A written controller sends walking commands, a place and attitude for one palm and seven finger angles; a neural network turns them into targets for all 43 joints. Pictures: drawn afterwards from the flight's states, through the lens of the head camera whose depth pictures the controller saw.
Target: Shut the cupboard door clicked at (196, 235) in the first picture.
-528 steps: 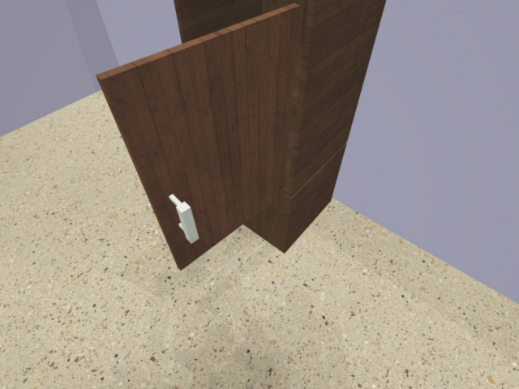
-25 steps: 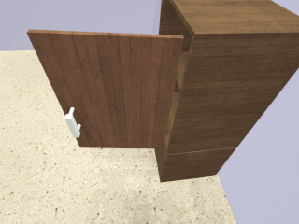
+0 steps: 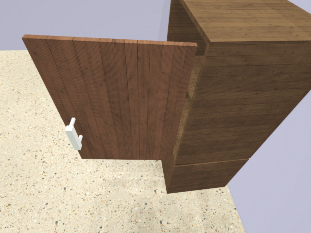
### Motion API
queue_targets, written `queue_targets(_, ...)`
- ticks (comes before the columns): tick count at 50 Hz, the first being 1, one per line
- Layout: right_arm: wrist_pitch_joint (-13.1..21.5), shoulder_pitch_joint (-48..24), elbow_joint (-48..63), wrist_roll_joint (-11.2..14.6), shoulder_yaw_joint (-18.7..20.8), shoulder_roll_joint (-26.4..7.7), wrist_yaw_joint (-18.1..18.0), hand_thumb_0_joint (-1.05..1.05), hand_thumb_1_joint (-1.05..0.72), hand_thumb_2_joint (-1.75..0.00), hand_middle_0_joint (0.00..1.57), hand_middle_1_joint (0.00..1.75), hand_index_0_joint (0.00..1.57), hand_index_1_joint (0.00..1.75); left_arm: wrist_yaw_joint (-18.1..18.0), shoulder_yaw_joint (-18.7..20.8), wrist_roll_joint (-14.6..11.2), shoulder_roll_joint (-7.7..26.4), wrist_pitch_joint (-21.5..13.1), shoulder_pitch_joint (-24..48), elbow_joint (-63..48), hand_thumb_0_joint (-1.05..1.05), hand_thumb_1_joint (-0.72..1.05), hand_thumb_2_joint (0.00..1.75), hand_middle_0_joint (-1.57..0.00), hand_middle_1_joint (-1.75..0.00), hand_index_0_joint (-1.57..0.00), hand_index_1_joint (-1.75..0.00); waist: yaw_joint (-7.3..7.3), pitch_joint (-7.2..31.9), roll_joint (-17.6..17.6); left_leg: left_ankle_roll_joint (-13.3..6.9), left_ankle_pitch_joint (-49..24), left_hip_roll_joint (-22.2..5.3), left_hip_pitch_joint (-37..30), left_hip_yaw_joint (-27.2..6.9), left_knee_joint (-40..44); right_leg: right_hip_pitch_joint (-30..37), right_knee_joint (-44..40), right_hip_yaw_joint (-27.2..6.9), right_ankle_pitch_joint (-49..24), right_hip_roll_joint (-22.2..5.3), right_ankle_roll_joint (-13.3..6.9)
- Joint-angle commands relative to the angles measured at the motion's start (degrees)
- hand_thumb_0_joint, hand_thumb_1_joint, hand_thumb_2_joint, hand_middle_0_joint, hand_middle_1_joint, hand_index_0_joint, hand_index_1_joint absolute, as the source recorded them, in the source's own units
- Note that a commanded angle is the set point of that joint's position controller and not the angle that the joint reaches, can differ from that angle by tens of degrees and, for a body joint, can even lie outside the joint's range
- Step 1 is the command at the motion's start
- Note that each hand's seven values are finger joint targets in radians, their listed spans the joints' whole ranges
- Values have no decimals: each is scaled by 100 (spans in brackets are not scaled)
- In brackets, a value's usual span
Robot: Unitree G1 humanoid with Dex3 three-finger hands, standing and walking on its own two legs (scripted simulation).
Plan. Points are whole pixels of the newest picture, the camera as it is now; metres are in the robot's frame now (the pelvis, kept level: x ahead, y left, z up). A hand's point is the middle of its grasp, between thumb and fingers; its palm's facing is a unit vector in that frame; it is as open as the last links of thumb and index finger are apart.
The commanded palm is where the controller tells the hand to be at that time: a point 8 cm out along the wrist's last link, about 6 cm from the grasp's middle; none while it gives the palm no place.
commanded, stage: shuffle to correct the standing spot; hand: left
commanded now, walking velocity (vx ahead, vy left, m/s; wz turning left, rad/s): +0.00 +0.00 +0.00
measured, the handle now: (75, 133) +0.45 +0.32 -0.11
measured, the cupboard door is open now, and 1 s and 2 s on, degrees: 83 83 83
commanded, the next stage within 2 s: come to a stop and stand still in 0.40 s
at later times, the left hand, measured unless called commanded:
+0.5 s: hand out of the picture -0.01 +0.27 -0.21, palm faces +0.10 -0.96 -0.25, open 7.4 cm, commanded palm none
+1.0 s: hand out of the picture +0.02 +0.26 -0.18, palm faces +0.03 -0.98 -0.20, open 7.2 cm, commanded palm none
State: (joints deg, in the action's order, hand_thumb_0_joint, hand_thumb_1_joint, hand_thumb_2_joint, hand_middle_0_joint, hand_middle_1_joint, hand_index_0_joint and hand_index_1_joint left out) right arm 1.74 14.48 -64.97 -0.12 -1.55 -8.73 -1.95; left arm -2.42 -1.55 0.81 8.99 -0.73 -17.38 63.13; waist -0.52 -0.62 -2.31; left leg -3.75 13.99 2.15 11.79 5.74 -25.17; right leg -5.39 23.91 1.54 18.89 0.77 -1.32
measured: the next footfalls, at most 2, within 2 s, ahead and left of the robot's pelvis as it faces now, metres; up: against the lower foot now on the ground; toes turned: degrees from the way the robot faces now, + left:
left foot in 0.48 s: +0.09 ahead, +0.17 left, +0.00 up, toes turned +5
right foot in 0.84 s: +0.03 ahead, -0.02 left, +0.00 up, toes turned +1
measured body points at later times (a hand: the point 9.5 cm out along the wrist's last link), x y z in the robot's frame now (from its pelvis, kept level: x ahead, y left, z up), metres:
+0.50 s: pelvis +0.01 +0.06 -0.03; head +0.04 +0.09 +0.42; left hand -0.02 +0.32 -0.19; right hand +0.12 -0.19 -0.15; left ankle +0.05 +0.17 -0.74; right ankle -0.06 -0.10 -0.72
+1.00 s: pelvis +0.01 +0.09 +0.00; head +0.02 +0.09 +0.45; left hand +0.02 +0.31 -0.16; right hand +0.04 -0.15 -0.16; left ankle +0.05 +0.17 -0.74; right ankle -0.01 -0.02 -0.74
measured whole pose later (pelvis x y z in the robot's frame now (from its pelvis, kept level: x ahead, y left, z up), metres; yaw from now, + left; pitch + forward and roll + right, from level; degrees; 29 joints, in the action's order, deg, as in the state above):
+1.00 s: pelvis +0.01 +0.09 +0.00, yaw +3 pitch +0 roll -1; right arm -0.1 15.9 -59.1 -1.0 -0.1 -10.5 -0.8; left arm -2.7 -0.7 1.1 9.1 -0.2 -16.8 59.2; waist 1.4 -1.5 0.4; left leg -2.8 11.3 0.5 17.5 3.8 -28.9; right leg -9.7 27.0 2.1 17.1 1.8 -1.6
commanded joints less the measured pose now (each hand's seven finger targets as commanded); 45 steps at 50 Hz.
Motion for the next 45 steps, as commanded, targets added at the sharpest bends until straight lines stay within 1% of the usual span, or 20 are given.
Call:
queue_targets(1, 56, 302, 130, -26, 120, -632, -27, 0, -90, -90, 20, 30, 20, 30, -38, 110, 0, 581, -63, -502, -67, 0, 90, 90, -20, -30, -20, -30, 21, -157, 217, 3, -1664, -874, -429, -839, 383, -444, -311, -503, -1420, -681, -68)
queue_targets(7, -5, 218, 250, -20, 146, -651, -35, 0, -90, -90, 20, 30, 20, 30, -76, 224, 1, 734, -34, -517, -165, 0, 90, 90, -20, -30, -20, -30, -55, -60, 231, 23, -2046, -798, -193, -773, 88, -138, -34, -518, -2200, -911, -144)
queue_targets(11, -125, 46, 592, -36, 249, -767, -8, 0, -90, -90, 20, 30, 20, 30, -123, 417, 24, 1078, 31, -621, -328, 0, 90, 90, -20, -30, -20, -30, -149, 53, -104, 128, -1607, -590, 565, -582, -553, 299, 282, -846, -3004, -1466, -400)
queue_targets(13, -193, -181, 825, -53, 300, -718, 24, 0, -90, -90, 20, 30, 20, 30, -147, 523, 53, 1283, 60, -792, -409, 0, 90, 90, -20, -30, -20, -30, -292, -54, -684, 276, -157, -249, 1409, -288, -1421, 700, 187, -1304, -3981, -2118, -778)
queue_targets(15, -236, -594, 1059, -62, 340, -650, 45, 0, -90, -90, 20, 30, 20, 30, -184, 574, 106, 1307, 48, -932, -455, 0, 90, 90, -20, -30, -20, -30, -474, -298, -725, 358, 1719, -253, 2203, -456, -2480, 845, 88, -1708, -4982, -2669, -1317)
queue_targets(17, -259, -766, 1266, -30, 380, -658, 87, 0, -90, -90, 20, 30, 20, 30, -203, 631, 147, 1367, 37, -696, -624, 0, 90, 90, -20, -30, -20, -30, -406, -373, -504, 371, 1953, -441, 2373, -814, -2831, 668, 125, -1622, -4907, -2755, -1348)
queue_targets(19, -284, -620, 1315, 7, 390, -610, 167, 0, -90, -90, 20, 30, 20, 30, -149, 626, 156, 1464, 37, -100, -845, 0, 90, 90, -20, -30, -20, -30, -113, -369, -583, 421, 1482, -413, 1720, -630, -1930, 84, 382, -961, -4719, -2309, -964)
queue_targets(21, -268, 140, 1103, -10, 422, -616, 188, 0, -90, -90, 20, 30, 20, 30, -81, 640, 100, 1579, 47, 252, -976, 0, 90, 90, -20, -30, -20, -30, 279, -56, -550, 428, -50, 29, 65, -6, -816, -845, 1030, -403, -4142, -1733, -523)
queue_targets(22, -235, 632, 934, -49, 460, -746, 175, 0, -90, -90, 20, 30, 20, 30, -41, 637, 84, 1502, 71, 360, -1051, 0, 90, 90, -20, -30, -20, -30, 490, 149, -156, 348, -843, -6, -775, 3, -383, -1280, 1859, -172, -3346, -1379, -311)
queue_targets(23, -213, 867, 920, -112, 548, -1211, 161, 0, -90, -90, 20, 30, 20, 30, 0, 613, 24, 1296, 113, 292, -1153, 0, 90, 90, -20, -30, -20, -30, 492, 376, 1122, -206, -2015, -1063, -1291, -1311, -181, -2126, 3097, 266, -778, -686, 59)
queue_targets(24, -244, 919, 1016, -79, 626, -1639, 151, 0, -90, -90, 20, 30, 20, 30, -20, 570, -8, 1003, 168, 416, -1285, 0, 90, 90, -20, -30, -20, -30, 474, 576, 2158, -912, -3158, -2033, -742, -2652, 450, -2424, 4376, 117, 2076, -114, 199)
queue_targets(25, -317, 501, 1196, -58, 585, -1636, 152, 0, -90, -90, 20, 30, 20, 30, -65, 595, -10, 1019, 251, 291, -1304, 0, 90, 90, -20, -30, -20, -30, 324, 583, 1680, -1252, -2041, -2220, -168, -2576, 648, -2315, 4934, -239, 2238, -273, 70)
queue_targets(26, -292, 90, 1361, -88, 533, -1402, 150, 0, -90, -90, 20, 30, 20, 30, -68, 580, 29, 935, 267, 301, -1282, 0, 90, 90, -20, -30, -20, -30, 211, 232, 1240, -1170, -446, -2123, 416, -2367, 909, -2319, 5044, -153, 1904, -444, 23)
queue_targets(27, -250, -204, 1473, -125, 488, -1241, 125, 0, -90, -90, 20, 30, 20, 30, -41, 542, 58, 809, 257, 314, -1211, 0, 90, 90, -20, -30, -20, -30, 99, -43, 1001, -1125, 288, -2035, 895, -2669, 1064, -2323, 5041, -185, 1593, -479, 23)
queue_targets(28, -218, -418, 1539, -161, 431, -1112, 117, 0, -90, -90, 20, 30, 20, 30, -3, 531, 97, 809, 253, 165, -1061, 0, 90, 90, -20, -30, -20, -30, -31, -176, 677, -920, 679, -1802, 1242, -2456, 1188, -2129, 4894, -225, 1076, -544, 38)
queue_targets(31, -96, -382, 1466, -167, 423, -1193, 87, 0, -90, -90, 20, 30, 20, 30, 89, 452, 101, 719, 217, -243, -851, 0, 90, 90, -20, -30, -20, -30, -92, 4, 431, -746, 486, -1539, 1028, -1993, 1264, -1638, 3716, -117, 597, -498, 105)
queue_targets(38, -139, 143, 1037, -159, 387, -966, 51, 0, -90, -90, 20, 30, 20, 30, 101, 314, 34, 560, 163, -73, -836, 0, 90, 90, -20, -30, -20, -30, 135, 128, 474, -651, -110, -1700, 243, -2058, 1118, -975, 1039, -126, 581, -249, 52)
queue_targets(40, -143, 73, 975, -105, 391, -921, 59, 0, -90, -90, 20, 30, 20, 30, 85, 321, 42, 567, 127, -312, -720, 0, 90, 90, -20, -30, -20, -30, 23, 160, 264, -335, 44, -1399, 440, -1723, 873, -392, 22, -157, -195, -239, 35)
queue_targets(42, -108, 66, 907, -49, 310, -624, 82, 0, -90, -90, 20, 30, 20, 30, 46, 306, 39, 728, 38, -224, -689, 0, 90, 90, -20, -30, -20, -30, 54, -78, -23, 51, 43, -921, 776, -1274, 601, -214, -540, -791, -411, -674, -141)
queue_targets(45, -91, 149, 701, -73, 240, -501, 101, 0, -90, -90, 20, 30, 20, 30, 68, 238, -17, 691, -55, 5, -607, 0, 90, 90, -20, -30, -20, -30, 212, -114, -255, 241, -202, -621, -129, -835, 441, -1144, -716, -822, 68, -806, -242)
